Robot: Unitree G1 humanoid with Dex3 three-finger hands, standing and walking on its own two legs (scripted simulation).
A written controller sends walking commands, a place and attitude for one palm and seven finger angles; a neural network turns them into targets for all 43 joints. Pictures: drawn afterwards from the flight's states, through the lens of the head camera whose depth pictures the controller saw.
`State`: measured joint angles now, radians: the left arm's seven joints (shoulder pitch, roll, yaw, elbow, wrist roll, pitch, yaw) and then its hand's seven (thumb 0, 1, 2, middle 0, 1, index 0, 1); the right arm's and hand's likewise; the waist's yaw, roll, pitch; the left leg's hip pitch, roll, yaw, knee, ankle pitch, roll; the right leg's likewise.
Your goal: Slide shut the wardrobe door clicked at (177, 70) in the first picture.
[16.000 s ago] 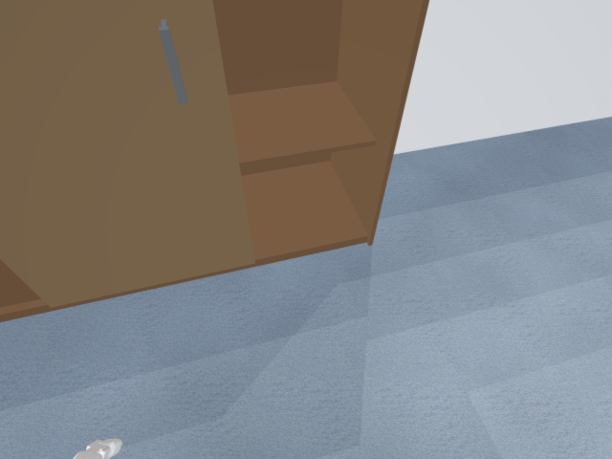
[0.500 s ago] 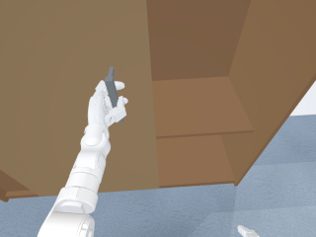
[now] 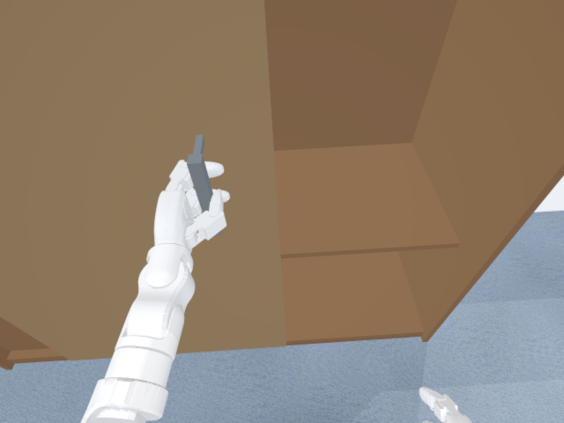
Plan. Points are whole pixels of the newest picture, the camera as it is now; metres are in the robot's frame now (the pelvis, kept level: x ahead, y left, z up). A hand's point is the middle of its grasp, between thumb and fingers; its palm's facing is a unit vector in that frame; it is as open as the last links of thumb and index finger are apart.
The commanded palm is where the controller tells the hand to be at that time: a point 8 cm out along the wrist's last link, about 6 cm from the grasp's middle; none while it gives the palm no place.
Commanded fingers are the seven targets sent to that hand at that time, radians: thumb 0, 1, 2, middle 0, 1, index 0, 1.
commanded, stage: tug the door sideways, standing still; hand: left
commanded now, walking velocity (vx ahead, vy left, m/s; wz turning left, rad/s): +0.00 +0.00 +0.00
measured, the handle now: (207, 188) +0.43 +0.13 +0.10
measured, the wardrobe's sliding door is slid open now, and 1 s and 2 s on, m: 0.48 0.43 0.27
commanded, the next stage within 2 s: step sideways, sliding the door along in 0.48 s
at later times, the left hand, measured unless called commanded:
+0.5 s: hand (228, 213) +0.38 +0.09 +0.11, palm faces +0.12 -0.99 -0.04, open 5.7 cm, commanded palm +0.35 +0.08 +0.11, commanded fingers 0.00 0.90 0.90 -0.45 -1.40 -0.45 -1.40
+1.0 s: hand (249, 209) +0.38 +0.06 +0.11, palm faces -0.01 -0.99 -0.17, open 5.8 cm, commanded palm +0.37 +0.09 +0.11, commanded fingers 0.00 0.90 0.90 -0.45 -1.40 -0.45 -1.40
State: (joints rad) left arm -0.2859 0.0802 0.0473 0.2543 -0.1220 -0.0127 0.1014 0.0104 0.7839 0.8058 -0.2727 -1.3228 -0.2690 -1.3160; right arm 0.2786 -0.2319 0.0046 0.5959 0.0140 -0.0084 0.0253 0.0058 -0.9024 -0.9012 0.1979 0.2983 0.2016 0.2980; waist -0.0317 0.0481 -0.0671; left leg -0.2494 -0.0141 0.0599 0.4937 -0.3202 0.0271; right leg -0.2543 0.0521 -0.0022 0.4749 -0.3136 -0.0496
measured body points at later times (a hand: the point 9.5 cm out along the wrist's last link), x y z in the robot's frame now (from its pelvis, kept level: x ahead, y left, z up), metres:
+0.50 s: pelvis -0.04 +0.01 -0.01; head +0.00 -0.01 +0.44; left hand +0.36 +0.14 +0.12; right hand +0.09 -0.21 -0.14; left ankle -0.06 +0.10 -0.74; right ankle -0.05 -0.09 -0.74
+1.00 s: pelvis -0.04 -0.04 -0.01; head -0.01 -0.06 +0.44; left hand +0.38 +0.11 +0.12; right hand +0.07 -0.26 -0.15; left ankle -0.07 +0.08 -0.70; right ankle -0.05 -0.09 -0.74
